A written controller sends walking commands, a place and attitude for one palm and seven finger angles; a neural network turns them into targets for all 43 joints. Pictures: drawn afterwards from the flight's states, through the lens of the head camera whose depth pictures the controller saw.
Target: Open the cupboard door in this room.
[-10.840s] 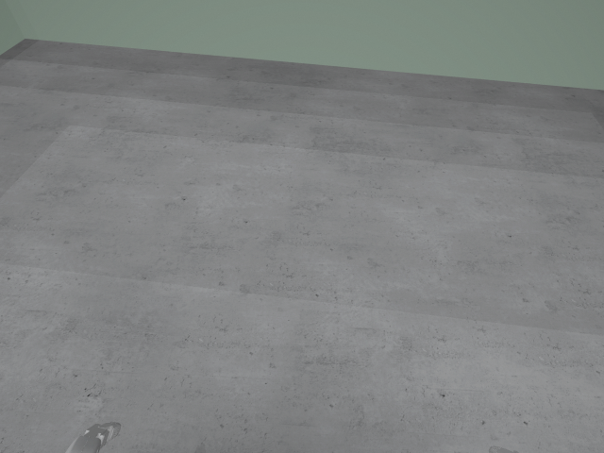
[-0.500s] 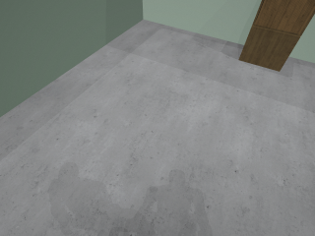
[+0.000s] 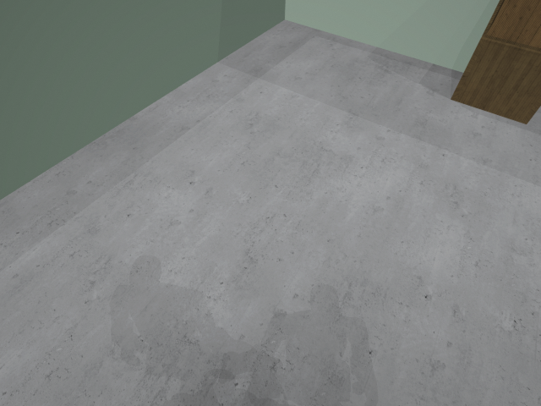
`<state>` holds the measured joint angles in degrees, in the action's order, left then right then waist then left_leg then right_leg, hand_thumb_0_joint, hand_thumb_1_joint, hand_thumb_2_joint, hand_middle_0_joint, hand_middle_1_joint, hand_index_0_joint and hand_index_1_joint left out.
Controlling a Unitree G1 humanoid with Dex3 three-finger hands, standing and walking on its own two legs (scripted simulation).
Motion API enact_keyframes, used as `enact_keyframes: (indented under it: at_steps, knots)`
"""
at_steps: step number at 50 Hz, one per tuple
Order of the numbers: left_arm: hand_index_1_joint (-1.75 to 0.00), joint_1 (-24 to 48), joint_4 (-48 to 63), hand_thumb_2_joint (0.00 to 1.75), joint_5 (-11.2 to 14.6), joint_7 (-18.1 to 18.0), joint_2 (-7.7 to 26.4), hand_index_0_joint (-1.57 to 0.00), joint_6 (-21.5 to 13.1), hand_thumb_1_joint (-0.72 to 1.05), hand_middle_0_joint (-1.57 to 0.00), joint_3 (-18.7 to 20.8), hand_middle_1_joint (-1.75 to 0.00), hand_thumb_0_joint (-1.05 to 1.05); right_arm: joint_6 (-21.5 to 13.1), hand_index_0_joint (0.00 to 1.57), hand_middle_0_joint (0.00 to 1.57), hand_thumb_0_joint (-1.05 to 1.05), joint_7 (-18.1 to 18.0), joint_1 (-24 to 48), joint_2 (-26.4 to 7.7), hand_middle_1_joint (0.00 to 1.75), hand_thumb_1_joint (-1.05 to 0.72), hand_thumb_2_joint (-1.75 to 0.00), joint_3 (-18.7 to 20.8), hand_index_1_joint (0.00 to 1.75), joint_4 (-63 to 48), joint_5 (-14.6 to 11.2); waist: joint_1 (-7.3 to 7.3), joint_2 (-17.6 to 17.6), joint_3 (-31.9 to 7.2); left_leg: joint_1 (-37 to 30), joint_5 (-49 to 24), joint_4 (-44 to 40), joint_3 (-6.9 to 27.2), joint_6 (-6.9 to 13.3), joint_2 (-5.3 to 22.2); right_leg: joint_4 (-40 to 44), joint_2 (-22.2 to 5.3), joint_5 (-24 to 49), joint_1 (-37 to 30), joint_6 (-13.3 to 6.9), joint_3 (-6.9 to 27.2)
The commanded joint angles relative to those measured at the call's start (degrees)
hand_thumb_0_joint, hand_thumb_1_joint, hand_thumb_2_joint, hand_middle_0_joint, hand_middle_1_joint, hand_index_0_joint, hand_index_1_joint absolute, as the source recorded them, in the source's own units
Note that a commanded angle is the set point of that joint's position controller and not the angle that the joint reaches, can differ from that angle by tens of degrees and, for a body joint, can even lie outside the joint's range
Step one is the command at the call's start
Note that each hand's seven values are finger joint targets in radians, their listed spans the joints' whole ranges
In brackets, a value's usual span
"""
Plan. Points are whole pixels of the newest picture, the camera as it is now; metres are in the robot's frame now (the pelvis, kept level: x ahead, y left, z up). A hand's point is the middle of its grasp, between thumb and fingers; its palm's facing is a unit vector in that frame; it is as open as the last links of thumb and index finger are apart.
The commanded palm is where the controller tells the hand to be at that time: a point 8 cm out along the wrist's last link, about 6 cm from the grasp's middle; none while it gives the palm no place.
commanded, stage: stand and wait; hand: left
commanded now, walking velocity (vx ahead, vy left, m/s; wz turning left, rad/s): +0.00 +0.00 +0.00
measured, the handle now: out of the picture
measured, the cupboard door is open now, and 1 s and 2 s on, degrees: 0 0 0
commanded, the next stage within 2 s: turn or walk to find it in 0.18 s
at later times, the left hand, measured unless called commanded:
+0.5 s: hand out of the picture -0.02 +0.14 -0.20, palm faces +0.17 -0.97 -0.17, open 7.3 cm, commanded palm none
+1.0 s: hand out of the picture -0.01 +0.16 -0.19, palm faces +0.24 -0.95 -0.21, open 7.3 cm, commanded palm none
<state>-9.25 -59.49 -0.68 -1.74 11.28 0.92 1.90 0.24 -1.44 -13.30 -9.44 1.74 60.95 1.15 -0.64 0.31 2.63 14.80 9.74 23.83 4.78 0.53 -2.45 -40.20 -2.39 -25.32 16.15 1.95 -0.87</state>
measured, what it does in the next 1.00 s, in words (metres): steps on the spot: right foot, then right foot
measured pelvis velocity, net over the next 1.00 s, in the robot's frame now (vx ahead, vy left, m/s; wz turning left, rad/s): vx -0.01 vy -0.03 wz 0.22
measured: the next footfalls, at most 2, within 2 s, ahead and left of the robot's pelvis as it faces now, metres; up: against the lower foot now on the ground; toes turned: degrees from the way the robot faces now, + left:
right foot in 0.06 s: +0.01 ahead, -0.14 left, +0.00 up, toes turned -2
right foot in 0.76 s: +0.04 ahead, -0.17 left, +0.00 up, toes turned +2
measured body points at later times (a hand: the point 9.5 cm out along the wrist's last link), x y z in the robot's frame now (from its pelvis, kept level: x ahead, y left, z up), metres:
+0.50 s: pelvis +0.00 -0.03 -0.01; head +0.03 -0.01 +0.43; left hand -0.03 +0.20 -0.18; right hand +0.03 -0.27 -0.16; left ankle -0.01 +0.09 -0.74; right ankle -0.03 -0.13 -0.74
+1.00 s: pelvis -0.01 -0.03 -0.02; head +0.01 -0.02 +0.43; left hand -0.02 +0.21 -0.17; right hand +0.07 -0.27 -0.17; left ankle -0.03 +0.08 -0.74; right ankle +0.00 -0.17 -0.74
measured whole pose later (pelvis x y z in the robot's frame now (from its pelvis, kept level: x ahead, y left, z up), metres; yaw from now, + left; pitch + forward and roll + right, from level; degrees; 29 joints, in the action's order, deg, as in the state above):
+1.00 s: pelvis -0.01 -0.03 -0.02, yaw +13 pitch -1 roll +0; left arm -12.0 -60.2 -1.3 -1.4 10.5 0.9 2.5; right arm 2.1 -0.3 -12.4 -11.2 3.0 61.4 0.6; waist -0.2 -0.8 4.1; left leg 16.1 18.3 35.8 -2.4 -0.3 1.0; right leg -35.3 -6.1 -20.6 12.8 1.9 -8.4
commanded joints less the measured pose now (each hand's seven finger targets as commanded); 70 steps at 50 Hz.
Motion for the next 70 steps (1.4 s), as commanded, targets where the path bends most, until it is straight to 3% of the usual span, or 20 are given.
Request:
enact_keyframes:
  at_steps: [1, 4, 6, 10, 19, 22, 23, 25, 27, 36, 42, 47, 49, 51, 55, 62, 65, 66, 68, 70]
  knots:
    - [-0.3, -7.95, -0.82, 0.9, 0.01, -0.33, 3.49, -0.2, -1.47, 0.9, -0.2, -0.04, -0.3, 0.0, -0.73, 0.2, 0.2, 0.0, -0.43, -3.26, -9.04, 0.3, -0.9, -0.9, 2.18, 0.3, -1.09, -0.5, 1.74, 4.94, -6.5, -3.87, -11.88, -1.22, 8.28, 4.27, 9.3, 19.42, -0.21, 14.32, -9.15, 0.33, -0.51]
    - [-0.3, -5.56, -0.68, 0.9, -0.16, -0.46, 9.87, -0.2, -2.25, 0.9, -0.2, 0.52, -0.3, 0.0, -0.68, 0.2, 0.2, 0.0, 0.08, -1.97, -4.82, 0.3, -0.9, -0.9, 1.02, 0.3, -2.16, -0.75, 0.51, -7.69, -1.3, 3.6, 5.62, 2.64, -0.3, -1.24, 2.92, 24.33, -13.97, 15.83, -7.21, -5.86, 12.72]
    - [-0.3, -2.96, -0.2, 0.9, -0.09, -0.18, 9.42, -0.2, -2.45, 0.9, -0.2, 0.81, -0.3, 0.0, 0.13, 0.2, 0.2, 0.0, -0.06, -2.27, -5.75, 0.3, -0.9, -0.9, 1.11, 0.3, -1.03, 0.07, 0.26, -13.18, 2.3, 0.32, 5.04, 4.16, -0.9, -1.42, 3.96, 26.0, -12.06, 11.02, -0.61, -7.39, 12.54]
    - [-0.3, -5.8, -1.47, 0.9, 0.27, -0.1, 6.16, -0.2, -2.3, 0.9, -0.2, -0.11, -0.3, 0.0, -0.46, 0.2, 0.2, 0.0, -0.27, -3.99, -5.44, 0.3, -0.9, -0.9, 0.48, 0.3, 0.93, -0.26, 0.16, -6.08, 3.01, -2.95, -5.71, 1.38, -1.11, -1.04, 5.78, 22.52, -7.6, 18.85, -1.92, -5.11, 6.57]
    - [-0.3, -6.6, -0.22, 0.9, -0.75, -0.56, 7.76, -0.2, -1.27, 0.9, -0.2, 2.14, -0.3, 0.0, 1.2, 0.2, 0.2, 0.0, 0.01, -0.5, -5.55, 0.3, -0.9, -0.9, 1.51, 0.3, -1.09, -0.35, 1.6, -7.12, 4.17, 5.83, 14.76, 19.27, -5.16, -1.94, 5.93, 22.1, -16.45, 27.55, -3.95, -11.66, 7.56]
    - [-0.3, -7.24, -1.07, 0.9, -0.58, -0.53, 7.11, -0.2, -1.52, 0.9, -0.2, 1.8, -0.3, 0.0, 0.32, 0.2, 0.2, 0.0, -0.05, -2.35, -4.02, 0.3, -0.9, -0.9, 0.9, 0.3, -0.2, -0.66, 0.86, -5.76, -0.24, 0.92, 7.92, 7.34, -5.84, -1.89, 5.92, 15.02, -13.97, 36.88, -8.04, -9.64, 3.53]
    - [-0.3, -6.97, -1.1, 0.9, -0.13, -0.52, 6.28, -0.2, -1.32, 0.9, -0.2, 1.57, -0.3, 0.0, -0.27, 0.2, 0.2, 0.0, 0.0, -4.49, -4.56, 0.3, -0.9, -0.9, 0.93, 0.3, 0.6, -0.74, 0.07, -2.82, -2.63, -4.88, -3.82, 1.46, -4.15, -1.1, 6.98, 11.0, -11.43, 33.51, -6.18, -6.94, 1.23]
    - [-0.3, -9.83, -0.77, 0.9, 0.52, -0.5, 1.97, -0.2, -1.02, 0.9, -0.2, 0.3, -0.3, 0.0, -1.34, 0.2, 0.2, 0.0, -0.6, -6.17, -9.46, 0.3, -0.9, -0.9, 1.47, 0.3, 1.06, -0.33, 0.84, 11.48, -7.61, -13.41, -31.43, -0.65, 9.6, 6.11, 19.04, 2.73, -2.81, 10.67, 0.31, -1.04, -4.92]
    - [-0.3, -6.69, -1.54, 0.9, 0.28, -0.82, 2.17, -0.2, -0.4, 0.9, -0.2, -0.17, -0.3, 0.0, -1.37, 0.2, 0.2, 0.0, -1.17, -4.95, -8.71, 0.3, -0.9, -0.9, 1.24, 0.3, 2.08, -0.18, 0.02, 14.28, -5.63, -10.55, -30.03, -5.34, 10.54, 10.18, 20.48, -5.95, -2.12, -6.38, 1.59, -0.84, -1.4]
    - [-0.3, -10.13, -4.48, 0.9, -0.28, -0.29, 2.38, -0.2, -1.03, 0.9, -0.2, -0.52, -0.3, 0.0, -1.12, 0.2, 0.2, 0.0, -0.96, -0.85, -7.82, 0.3, -0.9, -0.9, 1.53, 0.3, 1.19, -0.76, 1.84, 2.87, -3.45, -5.9, -16.89, -0.73, 1.19, 3.7, 12.03, 16.71, -2.76, 14.73, -6.93, 0.29, -2.52]
    - [-0.3, -5.93, -1.43, 0.9, -0.54, -0.17, 9.4, -0.2, -0.72, 0.9, -0.2, 1.5, -0.3, 0.0, 0.95, 0.2, 0.2, 0.0, 0.31, 1.19, -5.74, 0.3, -0.9, -0.9, 1.76, 0.3, -1.47, -0.38, 1.15, -12.66, 5.16, 1.73, 6.54, 9.8, -6.45, -1.43, 4.23, 23.84, -14.63, 8.51, 2.1, -6.44, 6.72]
    - [-0.3, -4.53, 1.52, 0.9, -0.95, -0.28, 9.88, -0.2, -0.72, 0.9, -0.2, 2.64, -0.3, 0.0, 0.99, 0.2, 0.2, 0.0, 0.88, 0.38, -5.71, 0.3, -0.9, -0.9, 2.19, 0.3, -3.08, -0.3, 1.04, -11.36, 2.74, 3.47, 11.84, 13.63, -7.36, -1.86, 5.21, 17.89, -16.43, 22.47, -0.88, -8.52, 3.03]
    - [-0.3, -4.15, 2.56, 0.9, -0.55, -0.11, 8.9, -0.2, -0.43, 0.9, -0.2, 2.88, -0.3, 0.0, 0.19, 0.2, 0.2, 0.0, 1.11, -2.08, -6.95, 0.3, -0.9, -0.9, 2.32, 0.3, -3.33, -0.35, -0.07, -3.84, -0.91, -2.01, -3.44, 3.83, -3.21, -0.57, 8.16, 8.71, -12.75, 22.74, -0.17, -4.65, -2.63]
    - [-0.3, -2.53, 4.82, 0.9, 0.07, -0.02, 4.51, -0.2, 0.0, 0.9, -0.2, 1.76, -0.3, 0.0, -0.55, 0.2, 0.2, 0.0, 0.67, -5.17, -12.47, 0.3, -0.9, -0.9, 3.33, 0.3, -3.09, 0.24, -1.51, 15.96, -3.13, -6.81, -23.1, -5.97, 16.81, 8.08, 20.87, -10.37, -1.85, -3.63, 8.49, 1.2, -7.32]
    - [-0.3, -0.47, 5.33, 0.9, -0.3, 0.26, 4.92, -0.2, 0.3, 0.9, -0.2, 2.11, -0.3, 0.0, -0.67, 0.2, 0.2, 0.0, -0.4, -2.98, -11.98, 0.3, -0.9, -0.9, 3.26, 0.3, -3.81, 0.28, -0.57, 10.25, -4.54, -8.06, -22.33, -4.0, 13.27, 10.73, 18.89, -21.2, -2.81, -3.92, 12.61, 0.63, 0.15]
    - [-0.3, 0.27, 7.08, 0.9, 0.38, 0.5, 3.56, -0.2, 0.15, 0.9, -0.2, 1.7, -0.3, 0.0, 0.26, 0.2, 0.2, 0.0, -0.06, -2.37, -13.13, 0.3, -0.9, -0.9, 4.19, 0.3, -5.76, 0.54, -1.17, 9.65, -6.93, -7.36, -22.05, -2.16, 12.76, 9.46, 15.66, -4.98, 0.09, -2.25, 6.04, 1.23, -0.8]
    - [-0.3, -5.0, 5.77, 0.9, 0.54, 0.42, 4.7, -0.2, -0.3, 0.9, -0.2, 2.13, -0.3, 0.0, 0.81, 0.2, 0.2, 0.0, 0.38, 0.2, -13.21, 0.3, -0.9, -0.9, 4.71, 0.3, -7.13, 0.34, 1.3, 9.79, -7.83, -1.28, -16.5, 0.82, 11.84, 6.74, 12.64, 9.46, 1.19, 7.28, -4.3, 1.21, -2.44]
    - [-0.3, -7.56, 5.27, 0.9, 0.35, 0.32, 5.91, -0.2, -0.63, 0.9, -0.2, 2.51, -0.3, 0.0, 0.99, 0.2, 0.2, 0.0, 0.58, 0.82, -12.49, 0.3, -0.9, -0.9, 4.75, 0.3, -7.74, 0.03, 2.56, 7.05, -8.28, 3.37, -9.57, 3.05, 10.23, 4.41, 10.08, 17.22, 0.23, 13.09, -10.57, 1.21, -2.66]
    - [-0.3, -8.07, 6.26, 0.9, -1.22, -0.31, 15.13, -0.2, -1.32, 0.9, -0.2, 4.2, -0.3, 0.0, 1.24, 0.2, 0.2, 0.0, 1.17, 1.69, -5.98, 0.3, -0.9, -0.9, 3.78, 0.3, -10.35, -0.26, 3.77, -18.91, -4.62, 21.73, 20.94, 23.44, -1.92, -2.8, -1.65, 25.49, -22.28, 14.71, -16.11, -6.58, 20.23]
    - [-0.3, -3.05, 8.05, 0.9, -0.68, -0.57, 12.43, -0.2, -1.26, 0.9, -0.2, 3.93, -0.3, 0.0, 2.57, 0.2, 0.2, 0.0, 1.33, 3.17, -9.15, 0.3, -0.9, -0.9, 4.8, 0.3, -9.63, 0.49, 2.06, -15.44, 0.26, 18.68, 20.44, 39.18, 2.34, -1.88, 2.45, 27.57, -22.74, 10.18, -0.97, -9.97, 17.23]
